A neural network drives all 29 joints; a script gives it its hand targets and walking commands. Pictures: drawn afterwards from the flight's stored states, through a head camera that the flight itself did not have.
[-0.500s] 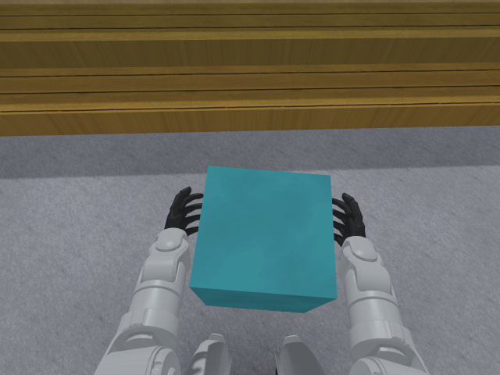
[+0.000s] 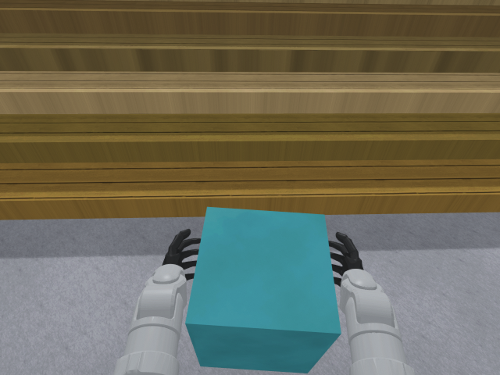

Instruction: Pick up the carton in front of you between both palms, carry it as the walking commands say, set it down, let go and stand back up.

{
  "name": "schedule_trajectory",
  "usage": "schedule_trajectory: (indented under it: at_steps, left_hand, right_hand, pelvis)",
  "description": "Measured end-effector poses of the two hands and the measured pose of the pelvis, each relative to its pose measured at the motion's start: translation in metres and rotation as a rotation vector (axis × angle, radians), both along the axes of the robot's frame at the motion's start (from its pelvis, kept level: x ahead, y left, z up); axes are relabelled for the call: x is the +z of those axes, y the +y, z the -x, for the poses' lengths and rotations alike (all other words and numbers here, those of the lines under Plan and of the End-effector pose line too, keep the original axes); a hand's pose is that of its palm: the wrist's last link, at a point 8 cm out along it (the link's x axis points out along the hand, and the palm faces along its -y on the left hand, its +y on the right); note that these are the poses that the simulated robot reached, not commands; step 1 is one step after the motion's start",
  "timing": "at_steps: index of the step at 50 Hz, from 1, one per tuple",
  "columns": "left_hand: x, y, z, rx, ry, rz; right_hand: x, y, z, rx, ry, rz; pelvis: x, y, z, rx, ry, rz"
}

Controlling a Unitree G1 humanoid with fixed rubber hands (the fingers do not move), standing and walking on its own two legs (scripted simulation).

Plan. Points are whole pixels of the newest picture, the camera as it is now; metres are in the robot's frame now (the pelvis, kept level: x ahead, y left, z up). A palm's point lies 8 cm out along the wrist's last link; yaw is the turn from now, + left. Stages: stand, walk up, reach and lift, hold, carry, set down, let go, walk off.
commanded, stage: reach and lift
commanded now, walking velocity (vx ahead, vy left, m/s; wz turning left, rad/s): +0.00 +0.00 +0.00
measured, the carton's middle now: (259, 293) +0.29 +0.00 -0.05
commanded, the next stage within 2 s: hold in 0.96 s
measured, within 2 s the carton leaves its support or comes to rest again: neither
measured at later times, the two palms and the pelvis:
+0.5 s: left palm (171, 268) +0.28 +0.15 +0.03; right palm (352, 273) +0.29 -0.15 +0.04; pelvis -0.01 +0.00 +0.00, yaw +0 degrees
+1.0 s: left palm (170, 263) +0.29 +0.15 +0.05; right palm (353, 268) +0.29 -0.15 +0.05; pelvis +0.00 +0.00 +0.01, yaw +0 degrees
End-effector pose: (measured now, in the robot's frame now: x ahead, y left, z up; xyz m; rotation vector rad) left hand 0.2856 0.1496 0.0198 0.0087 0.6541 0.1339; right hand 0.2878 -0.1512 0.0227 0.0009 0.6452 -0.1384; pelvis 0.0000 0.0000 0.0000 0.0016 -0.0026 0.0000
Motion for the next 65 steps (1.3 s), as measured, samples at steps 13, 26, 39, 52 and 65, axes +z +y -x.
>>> schedule_trajectory:
  at_steps: [13, 26, 39, 52, 65]
  left_hand:
    - [0.006, 0.001, 0.007, -0.001, 0.026, 0.000]
    - [0.013, 0.002, 0.001, -0.008, 0.017, -0.007]
    - [0.019, 0.002, -0.003, -0.020, 0.022, -0.024]
    - [0.030, 0.001, 0.001, -0.016, 0.002, -0.024]
    - [0.037, 0.001, 0.007, -0.010, 0.010, -0.012]
  right_hand:
    - [0.006, 0.000, 0.007, 0.000, 0.026, 0.001]
    - [0.013, 0.001, 0.001, 0.004, 0.017, 0.008]
    - [0.019, 0.002, -0.002, 0.017, 0.021, 0.025]
    - [0.029, 0.001, 0.001, 0.019, 0.000, 0.024]
    - [0.037, 0.001, 0.007, 0.013, 0.008, 0.014]
  pelvis:
    - [0.000, -0.001, 0.018, 0.001, -0.062, 0.001]
    - [0.003, 0.001, 0.012, -0.001, -0.067, 0.001]
    - [0.006, 0.002, 0.000, -0.001, -0.076, 0.002]
    - [0.007, 0.001, -0.001, 0.000, -0.094, 0.002]
    - [0.006, 0.000, 0.008, -0.001, -0.126, 0.002]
